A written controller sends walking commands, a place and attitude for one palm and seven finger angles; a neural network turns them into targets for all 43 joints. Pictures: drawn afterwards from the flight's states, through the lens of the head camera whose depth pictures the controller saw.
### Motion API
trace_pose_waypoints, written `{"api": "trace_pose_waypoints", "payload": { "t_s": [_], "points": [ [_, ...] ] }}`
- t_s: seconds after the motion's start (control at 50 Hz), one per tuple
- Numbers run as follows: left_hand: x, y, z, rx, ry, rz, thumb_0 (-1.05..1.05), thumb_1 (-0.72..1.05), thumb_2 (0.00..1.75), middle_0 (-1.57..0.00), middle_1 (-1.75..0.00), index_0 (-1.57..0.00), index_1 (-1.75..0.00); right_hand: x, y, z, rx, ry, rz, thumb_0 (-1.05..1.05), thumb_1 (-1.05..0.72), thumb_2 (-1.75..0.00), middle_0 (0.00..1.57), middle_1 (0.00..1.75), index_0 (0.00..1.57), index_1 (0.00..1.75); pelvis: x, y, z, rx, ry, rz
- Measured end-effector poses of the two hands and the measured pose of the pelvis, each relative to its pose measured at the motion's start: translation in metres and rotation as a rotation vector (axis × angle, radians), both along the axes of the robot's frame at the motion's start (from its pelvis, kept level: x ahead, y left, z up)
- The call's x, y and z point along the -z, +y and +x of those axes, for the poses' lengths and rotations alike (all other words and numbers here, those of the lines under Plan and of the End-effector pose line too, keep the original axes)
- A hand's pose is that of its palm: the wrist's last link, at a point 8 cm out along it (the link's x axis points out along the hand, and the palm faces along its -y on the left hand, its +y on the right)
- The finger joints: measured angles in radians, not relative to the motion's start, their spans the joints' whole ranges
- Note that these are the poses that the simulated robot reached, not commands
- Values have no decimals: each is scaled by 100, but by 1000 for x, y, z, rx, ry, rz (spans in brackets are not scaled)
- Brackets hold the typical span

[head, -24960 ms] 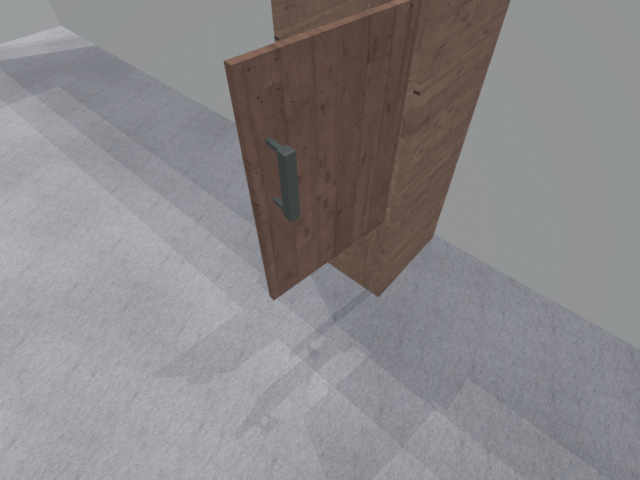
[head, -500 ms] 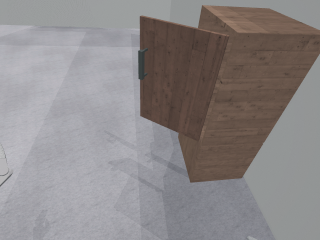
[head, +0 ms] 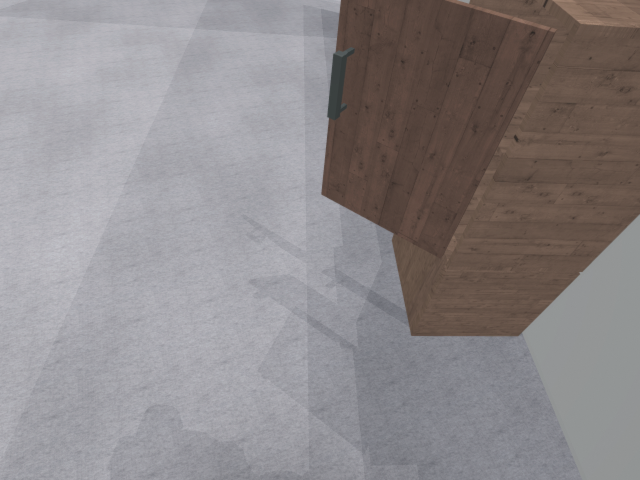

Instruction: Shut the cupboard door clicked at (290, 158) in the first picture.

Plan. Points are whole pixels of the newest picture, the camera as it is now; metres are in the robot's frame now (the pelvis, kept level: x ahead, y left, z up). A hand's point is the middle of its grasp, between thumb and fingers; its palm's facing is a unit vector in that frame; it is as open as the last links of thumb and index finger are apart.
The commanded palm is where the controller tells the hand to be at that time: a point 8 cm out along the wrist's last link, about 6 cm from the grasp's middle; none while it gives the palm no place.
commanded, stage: let the arm hang, fingers relaxed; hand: left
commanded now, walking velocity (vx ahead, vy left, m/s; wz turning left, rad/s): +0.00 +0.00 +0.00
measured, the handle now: (341, 84) +0.91 +0.01 +0.04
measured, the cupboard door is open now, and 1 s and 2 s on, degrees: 53 53 53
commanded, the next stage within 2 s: look to check the result in 0.70 s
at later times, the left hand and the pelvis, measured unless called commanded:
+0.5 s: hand out of the picture -0.03 +0.20 -0.17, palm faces -0.02 -0.98 -0.21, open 7.4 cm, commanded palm none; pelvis +0.00 +0.02 +0.01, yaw -2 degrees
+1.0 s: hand out of the picture +0.00 +0.19 -0.17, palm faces -0.03 -0.98 -0.21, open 7.4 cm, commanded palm none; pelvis +0.01 +0.00 +0.01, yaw -2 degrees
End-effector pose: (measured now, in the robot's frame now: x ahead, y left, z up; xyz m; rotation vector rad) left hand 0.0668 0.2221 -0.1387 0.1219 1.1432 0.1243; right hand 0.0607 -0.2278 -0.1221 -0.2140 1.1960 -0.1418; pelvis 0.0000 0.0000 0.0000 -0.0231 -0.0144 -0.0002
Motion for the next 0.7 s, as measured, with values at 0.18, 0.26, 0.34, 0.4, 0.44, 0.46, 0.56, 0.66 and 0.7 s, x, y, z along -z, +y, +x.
{"api": "trace_pose_waypoints", "payload": {
  "t_s": [0.18, 0.26, 0.34, 0.4, 0.44, 0.46, 0.56, 0.66, 0.7],
  "points": [
    [-5, 41, -54, -1, 207, 75, -1, 92, 90, -21, -30, -20, -30, 3, 0, -29, 65, 70, -8, 0, -92, -90, 20, 30, 20, 30, -7, 15, 3, 23, -18, 6],
    [-7, 46, -73, -7, 265, 83, 0, 91, 90, -20, -30, -20, -30, 6, 7, -45, 78, 116, 7, 0, -91, -90, 20, 30, 20, 30, -9, 19, 3, 29, -21, 11],
    [-7, 45, -87, -11, 303, 77, 0, 91, 90, -20, -30, -20, -30, 9, 13, -59, 92, 154, 23, 0, -91, -90, 20, 30, 20, 30, -10, 20, 2, 33, -25, 16],
    [-6, 41, -92, -12, 318, 67, 1, 91, 90, -20, -30, -20, -30, 11, 16, -68, 103, 175, 31, 0, -91, -90, 20, 30, 20, 30, -10, 21, 2, 34, -28, 18],
    [-5, 37, -94, -10, 324, 59, 1, 91, 90, -20, -30, -20, -30, 11, 18, -72, 110, 185, 34, 0, -91, -90, 20, 30, 20, 30, -10, 21, 2, 35, -29, 19],
    [-4, 35, -94, -9, 325, 54, 1, 91, 90, -20, -30, -20, -30, 11, 18, -74, 113, 189, 35, 0, -91, -90, 20, 30, 20, 30, -10, 21, 1, 35, -30, 19],
    [-2, 23, -93, -2, 322, 33, 1, 91, 90, -20, -30, -20, -30, 12, 18, -81, 127, 201, 38, 0, -91, -90, 20, 30, 20, 30, -10, 19, 1, 37, -30, 21],
    [-1, 14, -88, 2, 310, 20, 1, 90, 90, -20, -30, -20, -30, 12, 16, -83, 134, 204, 39, 0, -91, -90, 20, 30, 20, 30, -10, 16, 0, 36, -29, 21],
    [0, 12, -86, 3, 305, 19, 1, 90, 90, -20, -30, -20, -30, 12, 15, -83, 136, 205, 39, 0, -91, -90, 20, 30, 20, 30, -10, 14, 0, 36, -29, 21]
  ]
}}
